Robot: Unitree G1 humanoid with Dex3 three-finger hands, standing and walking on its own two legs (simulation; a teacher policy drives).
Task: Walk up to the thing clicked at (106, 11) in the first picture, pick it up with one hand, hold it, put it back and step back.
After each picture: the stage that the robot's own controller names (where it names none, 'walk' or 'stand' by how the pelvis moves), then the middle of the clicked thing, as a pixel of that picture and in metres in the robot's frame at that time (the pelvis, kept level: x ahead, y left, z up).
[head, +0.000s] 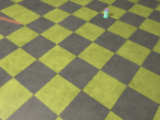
stand; (106, 13) +2.07 -0.37 -0.72
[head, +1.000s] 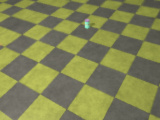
walk; (87, 23) +1.98 +0.05 -0.70
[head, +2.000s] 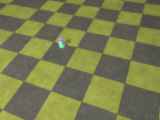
walk; (61, 42) +1.41 +0.31 -0.72
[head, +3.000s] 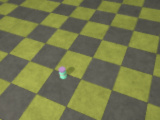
walk; (62, 72) +0.95 +0.25 -0.72
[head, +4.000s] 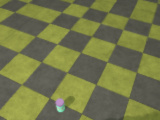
walk; (60, 105) +0.60 +0.20 -0.70
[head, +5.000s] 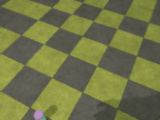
stand; (40, 117) +0.45 +0.30 -0.68
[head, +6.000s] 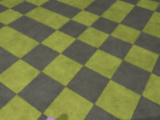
stand; out of the picture +0.46 +0.23 -0.71
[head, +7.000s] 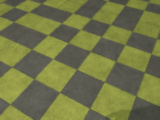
stand; out of the picture +0.42 +0.27 -0.72
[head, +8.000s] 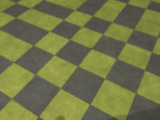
stand; out of the picture +0.45 +0.26 -0.73
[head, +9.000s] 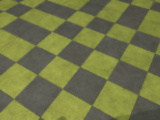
stand; out of the picture +0.44 +0.25 -0.73
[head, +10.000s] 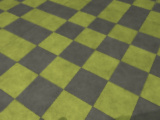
stand; out of the picture +0.44 +0.25 -0.73
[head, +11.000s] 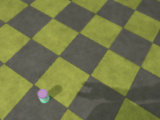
go down; (43, 96) +0.47 +0.24 -0.61
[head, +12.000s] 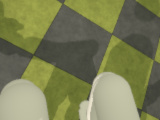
go down; out of the picture +0.50 +0.31 -0.28
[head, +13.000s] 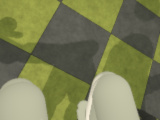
close in; out of the picture +0.50 +0.31 -0.27
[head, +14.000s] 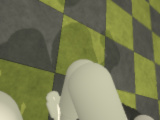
close in; out of the picture +0.47 +0.35 -0.22
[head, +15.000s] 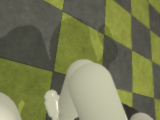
lift; out of the picture +0.46 +0.34 -0.23
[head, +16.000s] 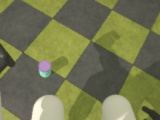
close; (45, 69) +0.49 +0.20 -0.42
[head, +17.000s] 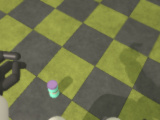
lift; (53, 88) +0.49 +0.19 -0.54
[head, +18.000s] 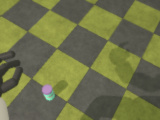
close in; (48, 92) +0.47 +0.20 -0.57
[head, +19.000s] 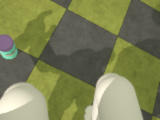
hold; (6, 47) +0.50 +0.24 -0.26
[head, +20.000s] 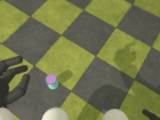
hold; (52, 81) +0.48 +0.19 -0.51
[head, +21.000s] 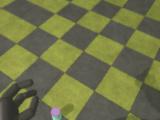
stand; (56, 114) +0.45 +0.18 -0.65
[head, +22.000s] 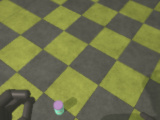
stand; (59, 107) +0.46 +0.17 -0.61
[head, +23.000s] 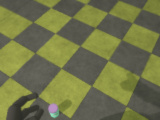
close; (53, 110) +0.45 +0.19 -0.65
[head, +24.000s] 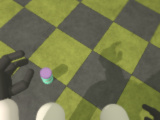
close; (46, 75) +0.49 +0.20 -0.46
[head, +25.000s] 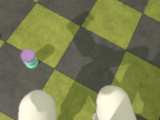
crouch; (29, 59) +0.51 +0.22 -0.36
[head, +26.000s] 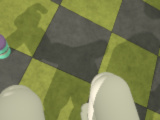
lower; out of the picture +0.50 +0.25 -0.27
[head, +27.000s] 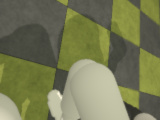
lower; out of the picture +0.47 +0.30 -0.23
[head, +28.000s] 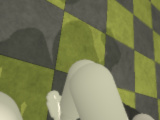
lower; out of the picture +0.47 +0.30 -0.23
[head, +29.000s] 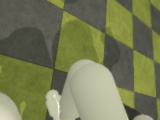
lower; out of the picture +0.47 +0.30 -0.23
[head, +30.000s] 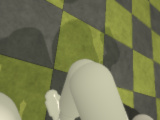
lower; out of the picture +0.47 +0.30 -0.23
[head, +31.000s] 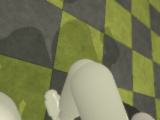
open; out of the picture +0.47 +0.30 -0.23
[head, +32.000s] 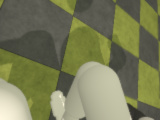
rise; out of the picture +0.48 +0.31 -0.24
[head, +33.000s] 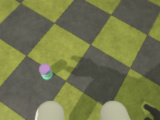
walk; (46, 71) +0.50 +0.20 -0.48
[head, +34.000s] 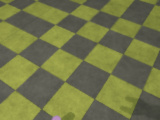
stand; out of the picture +0.45 +0.18 -0.67
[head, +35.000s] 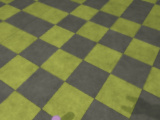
stand; out of the picture +0.45 +0.19 -0.67
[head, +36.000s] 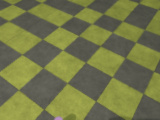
stand; out of the picture +0.45 +0.17 -0.70
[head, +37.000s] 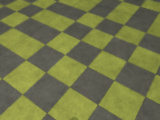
stand; out of the picture +0.46 +0.18 -0.73
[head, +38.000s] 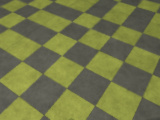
stand; out of the picture +0.44 +0.19 -0.73
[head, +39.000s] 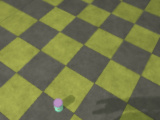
walk; (58, 105) +0.48 +0.15 -0.70
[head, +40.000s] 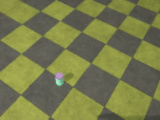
walk; (59, 78) +0.74 +0.16 -0.71
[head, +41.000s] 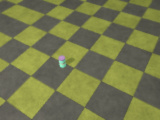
stand; (62, 61) +1.08 +0.27 -0.70
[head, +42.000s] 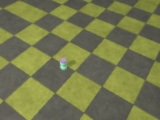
stand; (63, 63) +1.05 +0.18 -0.72
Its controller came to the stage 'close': yes
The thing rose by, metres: 0.01
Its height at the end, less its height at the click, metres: +0.00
